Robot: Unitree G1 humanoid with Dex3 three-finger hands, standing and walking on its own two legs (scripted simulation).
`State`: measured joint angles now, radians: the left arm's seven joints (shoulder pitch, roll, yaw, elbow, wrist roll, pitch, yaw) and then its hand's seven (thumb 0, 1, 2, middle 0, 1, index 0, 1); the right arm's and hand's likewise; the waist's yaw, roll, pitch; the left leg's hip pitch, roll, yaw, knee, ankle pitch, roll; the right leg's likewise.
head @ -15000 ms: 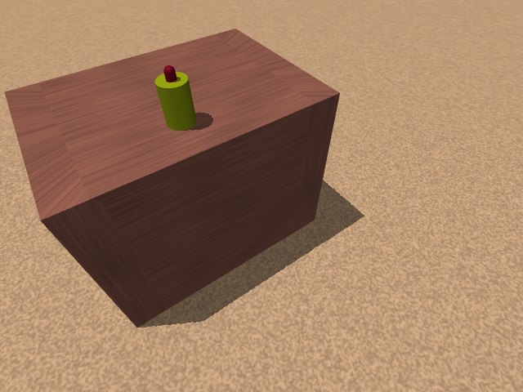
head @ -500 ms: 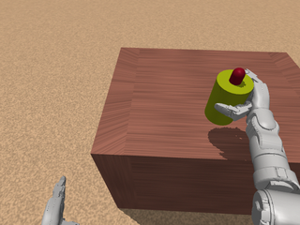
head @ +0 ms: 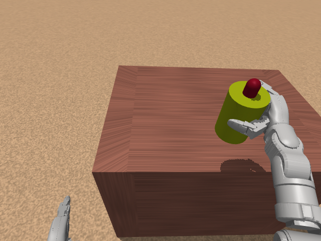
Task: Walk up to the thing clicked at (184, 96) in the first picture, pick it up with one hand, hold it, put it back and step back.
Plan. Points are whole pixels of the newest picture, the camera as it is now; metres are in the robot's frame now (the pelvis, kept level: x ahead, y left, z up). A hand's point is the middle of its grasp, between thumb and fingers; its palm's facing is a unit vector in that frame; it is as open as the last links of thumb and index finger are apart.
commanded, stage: lift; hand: right
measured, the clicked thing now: (241, 108) +0.38 -0.16 +0.18
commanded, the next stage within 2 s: hold in 0.36 s
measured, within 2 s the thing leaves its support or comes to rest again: neither
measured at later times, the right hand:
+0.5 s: hand (257, 112) +0.34 -0.17 +0.21, palm faces +0.08 +1.00 -0.04, open 11.8 cm
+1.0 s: hand (261, 112) +0.32 -0.17 +0.22, palm faces +0.08 +1.00 -0.04, open 11.8 cm
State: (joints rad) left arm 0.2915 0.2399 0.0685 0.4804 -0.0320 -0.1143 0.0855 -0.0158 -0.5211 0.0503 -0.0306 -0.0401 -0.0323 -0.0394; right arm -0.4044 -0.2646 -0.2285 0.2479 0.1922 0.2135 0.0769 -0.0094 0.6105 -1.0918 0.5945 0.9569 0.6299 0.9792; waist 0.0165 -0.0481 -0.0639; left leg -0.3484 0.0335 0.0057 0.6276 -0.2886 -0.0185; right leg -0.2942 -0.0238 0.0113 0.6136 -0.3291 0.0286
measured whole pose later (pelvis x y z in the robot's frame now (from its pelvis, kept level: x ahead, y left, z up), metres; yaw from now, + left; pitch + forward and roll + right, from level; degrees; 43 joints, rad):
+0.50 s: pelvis -0.01 +0.00 +0.00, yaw +0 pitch -2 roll +0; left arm 0.26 0.24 0.07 0.57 -0.03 -0.17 0.07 -0.02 -0.53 0.05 -0.04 -0.04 -0.04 -0.04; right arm -0.34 -0.27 -0.24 0.03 0.21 0.40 0.07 -0.01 0.61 -1.09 0.59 0.96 0.63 0.98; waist 0.01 -0.06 -0.05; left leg -0.29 0.04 0.01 0.58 -0.25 -0.02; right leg -0.25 -0.02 0.02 0.58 -0.30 0.02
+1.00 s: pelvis -0.01 +0.00 +0.01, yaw -1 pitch -2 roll +0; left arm 0.23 0.23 0.09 0.62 -0.03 -0.20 0.06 -0.02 -0.53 0.05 -0.04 -0.05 -0.04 -0.05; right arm -0.29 -0.26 -0.26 -0.11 0.23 0.50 0.08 -0.01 0.61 -1.10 0.59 0.97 0.62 0.99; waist 0.00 -0.08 -0.06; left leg -0.27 0.04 0.02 0.57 -0.26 -0.02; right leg -0.23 -0.02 0.02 0.56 -0.30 0.02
